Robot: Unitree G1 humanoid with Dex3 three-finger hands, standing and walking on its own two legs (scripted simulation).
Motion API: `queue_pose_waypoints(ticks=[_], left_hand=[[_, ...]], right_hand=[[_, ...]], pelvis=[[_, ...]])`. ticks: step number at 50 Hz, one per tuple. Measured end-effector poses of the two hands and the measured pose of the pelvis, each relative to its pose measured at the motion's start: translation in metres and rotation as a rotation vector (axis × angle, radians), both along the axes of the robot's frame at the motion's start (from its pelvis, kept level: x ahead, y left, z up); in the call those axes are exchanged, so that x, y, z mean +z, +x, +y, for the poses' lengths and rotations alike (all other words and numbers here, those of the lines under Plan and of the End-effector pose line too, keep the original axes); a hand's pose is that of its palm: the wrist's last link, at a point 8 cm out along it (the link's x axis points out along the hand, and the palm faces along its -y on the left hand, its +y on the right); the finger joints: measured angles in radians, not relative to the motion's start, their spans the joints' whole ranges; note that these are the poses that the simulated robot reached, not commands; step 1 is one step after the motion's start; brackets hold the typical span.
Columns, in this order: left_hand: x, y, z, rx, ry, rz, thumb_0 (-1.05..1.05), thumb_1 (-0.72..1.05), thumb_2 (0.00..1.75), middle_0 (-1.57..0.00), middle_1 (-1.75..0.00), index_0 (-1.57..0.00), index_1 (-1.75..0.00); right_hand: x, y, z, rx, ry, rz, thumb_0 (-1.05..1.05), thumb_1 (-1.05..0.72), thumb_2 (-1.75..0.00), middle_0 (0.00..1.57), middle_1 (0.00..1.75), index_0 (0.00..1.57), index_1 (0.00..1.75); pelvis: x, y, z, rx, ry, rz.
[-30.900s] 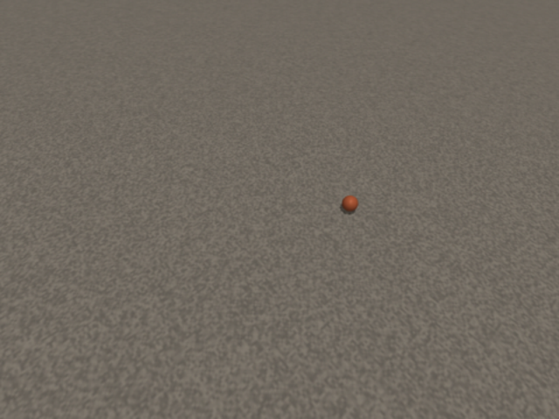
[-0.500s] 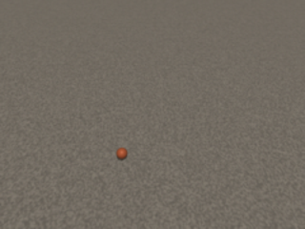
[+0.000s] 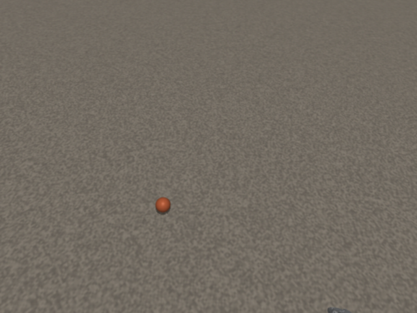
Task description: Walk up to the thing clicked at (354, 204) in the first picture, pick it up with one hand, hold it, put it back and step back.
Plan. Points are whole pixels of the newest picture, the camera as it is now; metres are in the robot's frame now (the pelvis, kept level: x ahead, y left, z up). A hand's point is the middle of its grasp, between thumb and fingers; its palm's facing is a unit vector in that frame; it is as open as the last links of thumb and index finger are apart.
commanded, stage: stand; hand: left
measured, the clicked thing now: (163, 204) +0.73 +0.22 -0.74
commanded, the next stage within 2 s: walk up in 0.76 s
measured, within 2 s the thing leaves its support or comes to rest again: neither
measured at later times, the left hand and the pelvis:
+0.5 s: hand out of the picture +0.04 +0.25 -0.16, palm faces -0.03 -0.94 -0.34, open 7.4 cm; pelvis -0.02 -0.01 +0.00, yaw +0 degrees
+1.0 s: hand out of the picture +0.04 +0.29 -0.16, palm faces +0.02 -0.94 -0.35, open 7.4 cm; pelvis +0.02 +0.02 -0.01, yaw +1 degrees
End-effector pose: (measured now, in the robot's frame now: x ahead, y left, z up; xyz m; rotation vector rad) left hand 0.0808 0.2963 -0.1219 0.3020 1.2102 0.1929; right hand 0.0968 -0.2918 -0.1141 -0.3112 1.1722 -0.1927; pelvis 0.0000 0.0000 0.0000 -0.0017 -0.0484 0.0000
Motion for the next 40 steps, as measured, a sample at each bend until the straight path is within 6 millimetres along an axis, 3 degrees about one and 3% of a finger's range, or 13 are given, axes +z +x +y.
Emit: queue_pose_waypoints(ticks=[22, 30, 40], left_hand=[[0.002, -0.039, -0.001, -0.002, 0.011, 0.045, 0.00, 0.90, 0.90, -0.21, -0.30, -0.20, -0.30], [0.001, -0.043, -0.004, -0.006, 0.010, 0.057, 0.00, 0.90, 0.90, -0.21, -0.30, -0.20, -0.30], [0.003, -0.032, -0.007, -0.011, -0.001, 0.018, 0.00, 0.90, 0.90, -0.21, -0.30, -0.20, -0.30]], right_hand=[[-0.006, -0.056, -0.011, -0.035, 0.003, 0.082, 0.01, -0.91, -0.90, 0.20, 0.30, 0.20, 0.30], [-0.007, -0.061, -0.014, -0.037, 0.004, 0.098, 0.00, -0.91, -0.90, 0.20, 0.30, 0.20, 0.30], [-0.004, -0.052, -0.016, -0.025, 0.008, 0.065, 0.00, -0.91, -0.90, 0.20, 0.30, 0.20, 0.30]], pelvis=[[0.001, -0.018, -0.004, -0.001, 0.002, -0.003], [0.001, -0.018, -0.007, -0.001, 0.001, 0.002], [0.000, -0.014, -0.009, -0.003, 0.001, 0.000]])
